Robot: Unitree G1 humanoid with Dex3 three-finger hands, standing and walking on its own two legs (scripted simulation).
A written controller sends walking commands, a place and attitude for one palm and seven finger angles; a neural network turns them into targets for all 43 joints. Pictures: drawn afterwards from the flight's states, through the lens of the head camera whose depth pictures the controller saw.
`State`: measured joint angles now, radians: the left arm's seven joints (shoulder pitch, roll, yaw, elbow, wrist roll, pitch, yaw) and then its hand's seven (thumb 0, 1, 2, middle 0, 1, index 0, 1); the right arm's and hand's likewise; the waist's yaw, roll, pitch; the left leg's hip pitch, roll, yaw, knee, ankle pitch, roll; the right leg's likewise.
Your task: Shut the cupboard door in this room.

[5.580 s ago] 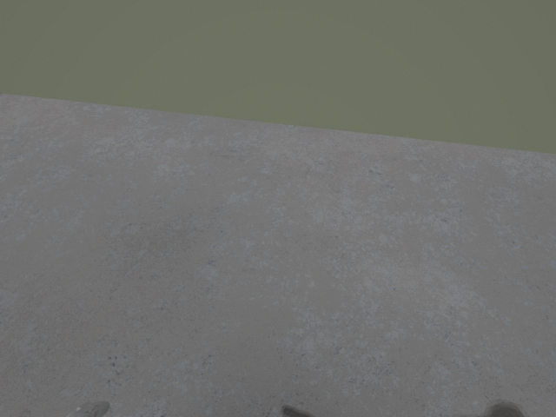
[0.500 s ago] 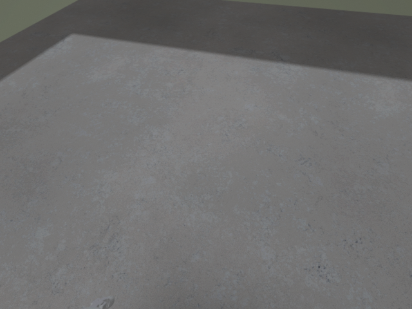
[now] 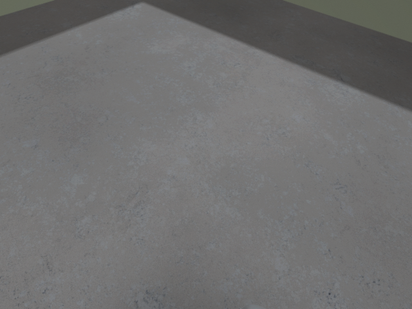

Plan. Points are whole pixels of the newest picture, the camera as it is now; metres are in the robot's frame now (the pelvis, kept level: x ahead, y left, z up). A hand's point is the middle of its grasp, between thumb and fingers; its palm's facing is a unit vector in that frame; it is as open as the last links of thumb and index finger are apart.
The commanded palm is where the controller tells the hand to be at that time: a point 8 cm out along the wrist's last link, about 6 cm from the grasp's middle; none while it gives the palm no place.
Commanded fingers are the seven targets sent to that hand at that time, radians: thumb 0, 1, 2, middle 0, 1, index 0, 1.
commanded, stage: turn or walk to find it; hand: left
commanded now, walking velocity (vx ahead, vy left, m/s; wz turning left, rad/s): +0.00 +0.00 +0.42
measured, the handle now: out of the picture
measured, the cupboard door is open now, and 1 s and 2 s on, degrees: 79 79 79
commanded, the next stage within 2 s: none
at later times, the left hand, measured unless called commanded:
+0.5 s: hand out of the picture +0.03 +0.16 -0.14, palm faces +0.22 -0.94 -0.27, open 7.4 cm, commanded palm none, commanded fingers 0.00 0.90 0.90 -0.20 -0.30 -0.20 -0.30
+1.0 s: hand out of the picture -0.13 +0.21 -0.17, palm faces +0.46 -0.86 -0.24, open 7.4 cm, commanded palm none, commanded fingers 0.00 0.90 0.90 -0.20 -0.30 -0.20 -0.30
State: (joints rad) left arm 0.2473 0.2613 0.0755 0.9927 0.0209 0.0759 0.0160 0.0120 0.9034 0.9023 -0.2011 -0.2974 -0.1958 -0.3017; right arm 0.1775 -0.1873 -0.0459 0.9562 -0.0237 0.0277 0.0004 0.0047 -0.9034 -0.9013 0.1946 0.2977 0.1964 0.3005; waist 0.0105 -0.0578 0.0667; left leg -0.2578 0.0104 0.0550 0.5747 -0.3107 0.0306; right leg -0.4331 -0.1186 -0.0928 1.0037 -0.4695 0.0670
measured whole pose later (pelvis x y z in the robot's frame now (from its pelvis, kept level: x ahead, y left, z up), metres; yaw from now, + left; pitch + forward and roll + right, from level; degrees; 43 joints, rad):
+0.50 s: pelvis -0.03 -0.04 +0.01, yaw +13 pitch -2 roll +2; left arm 0.19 0.16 0.03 0.91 0.02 0.02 0.02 0.01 0.90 0.90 -0.20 -0.30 -0.20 -0.30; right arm 0.24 -0.25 -0.09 0.98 -0.03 0.08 0.02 0.01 -0.90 -0.90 0.20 0.30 0.20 0.30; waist -0.03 0.05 0.05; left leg -0.49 -0.02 -0.04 1.11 -0.38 -0.04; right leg -0.22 -0.06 -0.13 0.52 -0.28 -0.03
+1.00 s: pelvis -0.07 +0.00 +0.01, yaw +25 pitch -1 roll -1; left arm 0.23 0.27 0.07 0.99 0.02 0.06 0.01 0.01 0.91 0.90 -0.20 -0.30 -0.19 -0.30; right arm 0.15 -0.18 -0.03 0.95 -0.02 0.03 0.00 0.00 -0.90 -0.90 0.20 0.30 0.20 0.30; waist 0.02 -0.04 0.06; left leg -0.22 -0.01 0.02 0.48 -0.25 0.04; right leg -0.45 -0.10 -0.06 1.04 -0.41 0.08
